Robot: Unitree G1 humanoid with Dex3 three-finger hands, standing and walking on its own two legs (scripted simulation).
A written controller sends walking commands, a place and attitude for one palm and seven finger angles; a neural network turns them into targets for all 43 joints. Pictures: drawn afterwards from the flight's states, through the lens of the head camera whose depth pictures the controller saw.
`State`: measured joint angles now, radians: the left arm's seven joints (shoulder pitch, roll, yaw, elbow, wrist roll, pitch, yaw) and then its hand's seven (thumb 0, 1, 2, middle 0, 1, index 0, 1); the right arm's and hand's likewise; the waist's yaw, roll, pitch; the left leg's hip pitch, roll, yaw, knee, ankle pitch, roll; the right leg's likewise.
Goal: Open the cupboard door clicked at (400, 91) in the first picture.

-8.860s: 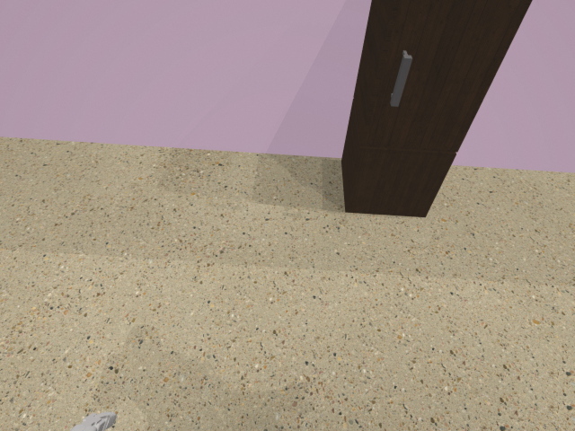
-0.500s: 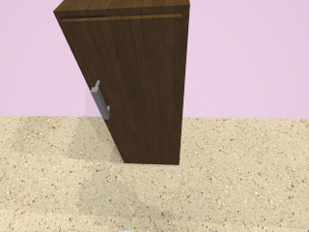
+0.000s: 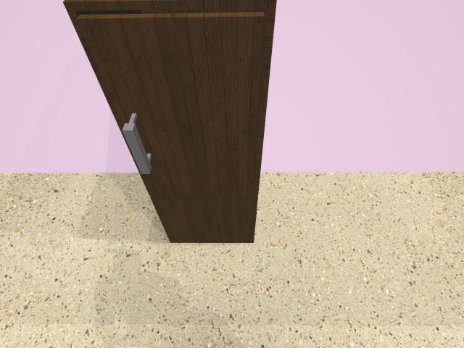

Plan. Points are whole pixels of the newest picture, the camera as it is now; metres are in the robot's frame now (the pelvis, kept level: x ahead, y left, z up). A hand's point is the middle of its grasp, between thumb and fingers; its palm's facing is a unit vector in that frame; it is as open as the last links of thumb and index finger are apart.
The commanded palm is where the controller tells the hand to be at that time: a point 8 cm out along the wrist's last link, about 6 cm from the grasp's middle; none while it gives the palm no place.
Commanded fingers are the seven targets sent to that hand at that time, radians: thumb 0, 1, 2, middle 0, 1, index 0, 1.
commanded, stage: look again from close up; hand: left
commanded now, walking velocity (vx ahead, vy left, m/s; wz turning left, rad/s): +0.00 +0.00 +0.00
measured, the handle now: (140, 144) +0.59 +0.28 -0.05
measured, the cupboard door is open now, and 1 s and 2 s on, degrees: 0 0 0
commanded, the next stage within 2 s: shuffle to correct the standing spot in 0.48 s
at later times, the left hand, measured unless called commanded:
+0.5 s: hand out of the picture +0.04 +0.15 -0.17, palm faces +0.05 -0.97 -0.22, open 7.3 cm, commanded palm none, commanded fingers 0.00 0.90 0.90 -0.20 -0.30 -0.20 -0.30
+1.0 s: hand out of the picture -0.02 +0.20 -0.17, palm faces +0.14 -0.97 -0.21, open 7.4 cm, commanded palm none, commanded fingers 0.00 0.90 0.90 -0.20 -0.30 -0.20 -0.30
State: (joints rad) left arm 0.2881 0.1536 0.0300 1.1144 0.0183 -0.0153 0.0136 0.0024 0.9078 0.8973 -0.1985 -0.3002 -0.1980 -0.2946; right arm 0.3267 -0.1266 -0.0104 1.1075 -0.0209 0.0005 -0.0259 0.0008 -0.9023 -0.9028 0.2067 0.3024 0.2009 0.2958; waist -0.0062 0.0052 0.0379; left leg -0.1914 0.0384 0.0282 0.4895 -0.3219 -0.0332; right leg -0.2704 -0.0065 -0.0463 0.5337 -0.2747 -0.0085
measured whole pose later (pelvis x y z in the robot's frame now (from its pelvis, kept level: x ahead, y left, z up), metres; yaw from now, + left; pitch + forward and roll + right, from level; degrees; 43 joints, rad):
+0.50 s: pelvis +0.04 -0.03 +0.00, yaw +1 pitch +0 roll +1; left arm 0.30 0.13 0.00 1.11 0.01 -0.03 0.04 0.01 0.93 0.90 -0.20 -0.30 -0.20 -0.29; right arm 0.29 -0.15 0.02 1.12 -0.02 -0.01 -0.05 0.01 -0.93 -0.90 0.20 0.30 0.20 0.30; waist -0.01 0.03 0.01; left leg -0.15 0.02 0.07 0.48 -0.33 -0.01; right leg -0.15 0.04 -0.08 0.50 -0.35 -0.08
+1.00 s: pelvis +0.01 +0.03 +0.00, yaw +2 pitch -2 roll +1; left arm 0.34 0.16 0.05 1.07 0.03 0.00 0.03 0.00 0.90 0.90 -0.20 -0.30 -0.20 -0.30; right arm 0.22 -0.18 -0.03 1.02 -0.02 0.03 -0.01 0.00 -0.91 -0.90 0.20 0.30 0.20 0.29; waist 0.04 -0.03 0.06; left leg -0.32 0.02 0.06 0.61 -0.30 -0.01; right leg -0.18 -0.05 -0.06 0.54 -0.33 -0.01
